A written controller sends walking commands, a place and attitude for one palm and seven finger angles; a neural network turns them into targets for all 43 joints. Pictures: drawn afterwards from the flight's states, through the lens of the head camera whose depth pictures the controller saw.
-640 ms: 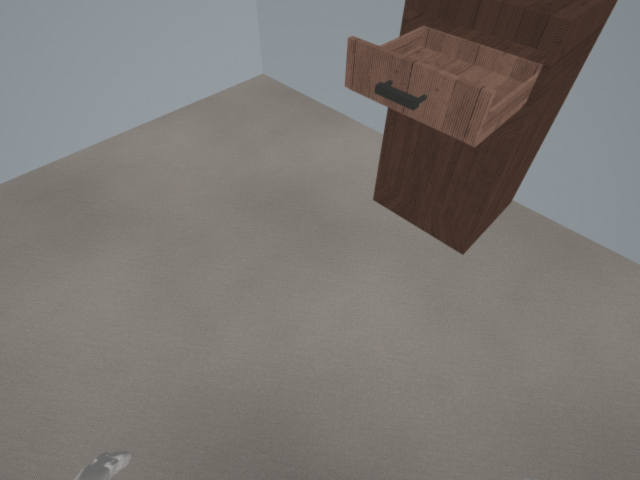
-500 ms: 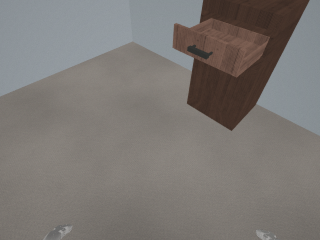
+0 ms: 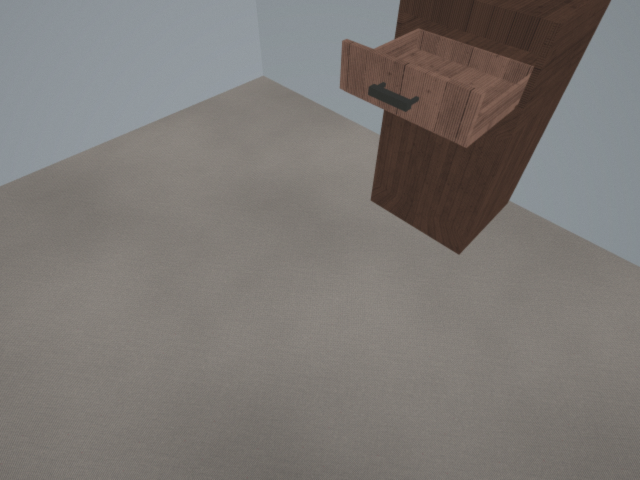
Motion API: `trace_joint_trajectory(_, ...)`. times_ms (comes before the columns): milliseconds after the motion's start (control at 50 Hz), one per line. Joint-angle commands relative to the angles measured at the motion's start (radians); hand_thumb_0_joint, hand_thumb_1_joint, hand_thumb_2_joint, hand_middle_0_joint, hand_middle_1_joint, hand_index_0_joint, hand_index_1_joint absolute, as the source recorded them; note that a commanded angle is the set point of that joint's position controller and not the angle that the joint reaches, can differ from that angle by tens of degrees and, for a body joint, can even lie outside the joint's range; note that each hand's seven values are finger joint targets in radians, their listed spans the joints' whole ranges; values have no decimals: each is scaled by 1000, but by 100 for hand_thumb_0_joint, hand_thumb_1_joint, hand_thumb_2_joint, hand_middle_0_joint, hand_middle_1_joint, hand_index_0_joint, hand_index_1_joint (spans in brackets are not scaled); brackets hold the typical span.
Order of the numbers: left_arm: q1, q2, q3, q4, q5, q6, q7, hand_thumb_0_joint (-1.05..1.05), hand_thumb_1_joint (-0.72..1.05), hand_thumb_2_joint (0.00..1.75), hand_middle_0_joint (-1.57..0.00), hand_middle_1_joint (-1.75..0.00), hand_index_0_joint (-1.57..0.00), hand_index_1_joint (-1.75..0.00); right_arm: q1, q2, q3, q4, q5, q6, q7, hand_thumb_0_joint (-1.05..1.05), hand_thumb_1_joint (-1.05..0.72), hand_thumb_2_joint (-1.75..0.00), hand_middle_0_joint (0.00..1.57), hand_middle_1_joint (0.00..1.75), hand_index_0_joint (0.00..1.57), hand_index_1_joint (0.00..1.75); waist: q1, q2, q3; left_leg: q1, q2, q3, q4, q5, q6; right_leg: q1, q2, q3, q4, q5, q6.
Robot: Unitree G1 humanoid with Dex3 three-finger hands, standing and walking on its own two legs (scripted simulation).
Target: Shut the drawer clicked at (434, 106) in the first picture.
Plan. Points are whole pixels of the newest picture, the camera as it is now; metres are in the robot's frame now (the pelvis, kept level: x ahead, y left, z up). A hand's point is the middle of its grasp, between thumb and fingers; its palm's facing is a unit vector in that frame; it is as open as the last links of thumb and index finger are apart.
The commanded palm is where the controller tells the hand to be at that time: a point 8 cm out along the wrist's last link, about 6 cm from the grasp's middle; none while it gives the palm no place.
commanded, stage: stand and wait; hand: left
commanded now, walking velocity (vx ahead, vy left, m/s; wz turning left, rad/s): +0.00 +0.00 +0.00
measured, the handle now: (394, 94) +1.03 -0.13 -0.03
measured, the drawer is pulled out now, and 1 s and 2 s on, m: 0.30 0.30 0.30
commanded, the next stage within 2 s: look at it before walking up in 0.18 s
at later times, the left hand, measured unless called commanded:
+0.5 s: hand out of the picture +0.07 +0.24 -0.15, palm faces -0.03 -0.94 -0.33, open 7.4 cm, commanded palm none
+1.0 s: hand out of the picture +0.06 +0.24 -0.16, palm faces -0.02 -0.95 -0.32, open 7.4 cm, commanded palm none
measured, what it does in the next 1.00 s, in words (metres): stands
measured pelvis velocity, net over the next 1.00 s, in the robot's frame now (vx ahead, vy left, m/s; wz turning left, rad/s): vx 0.00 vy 0.00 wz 0.00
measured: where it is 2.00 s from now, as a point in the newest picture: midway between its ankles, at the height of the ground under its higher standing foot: (281, 430)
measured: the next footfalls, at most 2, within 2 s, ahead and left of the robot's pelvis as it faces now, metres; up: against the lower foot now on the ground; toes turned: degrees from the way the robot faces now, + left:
right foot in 1.74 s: +0.43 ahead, +0.03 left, +0.00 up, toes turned +1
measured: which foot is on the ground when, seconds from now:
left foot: down 0.00-1.00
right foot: down 0.00-1.00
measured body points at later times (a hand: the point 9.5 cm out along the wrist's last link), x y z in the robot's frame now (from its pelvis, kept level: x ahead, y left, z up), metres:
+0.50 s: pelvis -0.01 +0.00 +0.00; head -0.01 +0.00 +0.45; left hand +0.07 +0.29 -0.13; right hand +0.06 -0.30 -0.13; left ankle -0.02 +0.13 -0.74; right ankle -0.02 -0.12 -0.74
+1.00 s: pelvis +0.00 +0.00 +0.00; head +0.00 +0.00 +0.45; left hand +0.06 +0.29 -0.14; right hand +0.06 -0.29 -0.13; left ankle -0.02 +0.13 -0.74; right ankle -0.02 -0.12 -0.74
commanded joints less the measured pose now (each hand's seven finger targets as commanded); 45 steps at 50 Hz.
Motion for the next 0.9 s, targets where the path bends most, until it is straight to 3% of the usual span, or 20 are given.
trace_joint_trajectory(0, -61, 207, 46, -62, -5, -33, 17, 0, 90, 90, -20, -30, -20, -30, -61, -198, -36, -64, 0, -31, -11, 0, -90, -90, 20, 30, 20, 30, -5, -8, -84, 9, 105, -76, -65, 206, 37, 22, -123, 104, -67, 251, -37)
trace_joint_trajectory(160, -69, 206, 45, -49, -4, -32, 15, 0, 90, 90, -20, -30, -20, -30, -56, -195, -34, -45, -1, -29, -10, 0, -90, -90, 20, 30, 20, 30, -4, -8, -43, -7, 106, -82, -85, 165, 35, -3, -120, 112, -92, 192, -36)
trace_joint_trajectory(420, -71, 200, 44, -44, -2, -35, 13, 0, 90, 90, -20, -30, -20, -30, -48, -192, -33, -34, -1, -31, -7, 0, -90, -90, 20, 30, 20, 30, -6, -9, -49, -4, 106, -83, -96, 148, 30, -11, -119, 125, -116, 151, -35)
trace_joint_trajectory(880, -51, 195, 43, -29, -2, -36, 15, 0, 90, 90, -20, -30, -20, -30, -44, -193, -35, -22, 2, -34, -10, 0, -90, -90, 20, 30, 20, 30, -5, -3, -65, 23, 117, -87, -106, 204, 33, 8, -116, 110, -105, 219, -30)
